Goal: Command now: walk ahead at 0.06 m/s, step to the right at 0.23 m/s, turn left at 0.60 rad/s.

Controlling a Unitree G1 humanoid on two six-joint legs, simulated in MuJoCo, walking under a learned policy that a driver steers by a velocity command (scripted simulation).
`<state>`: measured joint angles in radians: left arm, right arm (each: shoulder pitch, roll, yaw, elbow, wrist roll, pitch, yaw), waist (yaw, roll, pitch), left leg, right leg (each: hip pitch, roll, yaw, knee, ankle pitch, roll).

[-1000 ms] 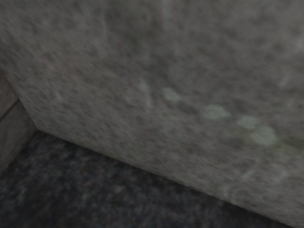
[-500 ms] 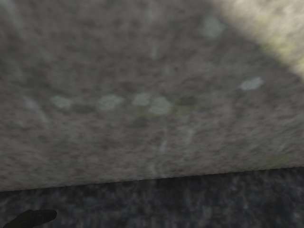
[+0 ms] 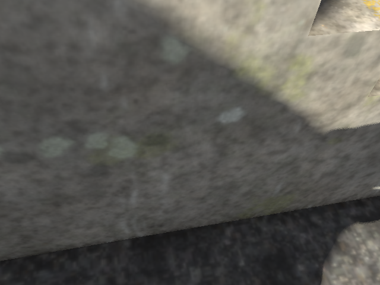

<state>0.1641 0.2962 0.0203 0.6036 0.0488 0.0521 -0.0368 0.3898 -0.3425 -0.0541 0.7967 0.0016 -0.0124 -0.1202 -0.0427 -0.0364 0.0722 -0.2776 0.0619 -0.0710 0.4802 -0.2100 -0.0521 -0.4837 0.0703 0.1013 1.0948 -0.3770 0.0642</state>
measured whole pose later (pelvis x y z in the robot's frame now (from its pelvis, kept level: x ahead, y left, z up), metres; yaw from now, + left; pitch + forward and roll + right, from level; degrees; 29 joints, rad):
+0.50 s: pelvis +0.00 -0.07 +0.00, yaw +26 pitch +3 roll -1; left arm 0.14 0.31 0.07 0.66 0.00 -0.01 0.04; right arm 0.04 -0.31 -0.06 0.53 0.01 0.05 0.03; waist 0.03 0.02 0.06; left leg -0.46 0.08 0.04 0.76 -0.31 -0.05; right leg -0.21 -0.11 -0.23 0.46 -0.29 0.05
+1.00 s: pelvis -0.02 +0.07 +0.00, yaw +45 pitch +0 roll +2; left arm 0.58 0.40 0.13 0.90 -0.01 -0.02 0.11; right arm 0.11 -0.29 -0.02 0.48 -0.04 0.04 0.11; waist 0.08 0.02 0.05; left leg -0.43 0.01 -0.13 0.80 -0.36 0.00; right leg -0.07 -0.23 0.02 0.32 -0.25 0.16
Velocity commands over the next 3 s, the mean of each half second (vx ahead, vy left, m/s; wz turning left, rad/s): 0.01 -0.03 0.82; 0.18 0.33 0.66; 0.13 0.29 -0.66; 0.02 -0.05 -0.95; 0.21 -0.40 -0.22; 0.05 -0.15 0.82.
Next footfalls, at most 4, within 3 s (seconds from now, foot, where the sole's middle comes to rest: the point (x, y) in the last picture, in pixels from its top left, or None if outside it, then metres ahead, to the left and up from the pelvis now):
0.12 right None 0.06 -0.20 -0.78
0.54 left None -0.02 0.07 -0.78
0.76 right None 0.13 -0.10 -0.78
1.06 left None -0.12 0.28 -0.78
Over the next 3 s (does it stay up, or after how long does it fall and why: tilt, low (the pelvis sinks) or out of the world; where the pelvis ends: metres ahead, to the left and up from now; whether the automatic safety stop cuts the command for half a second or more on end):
stays up -0.06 -0.08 -0.01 its command is cut before an obstacle from the start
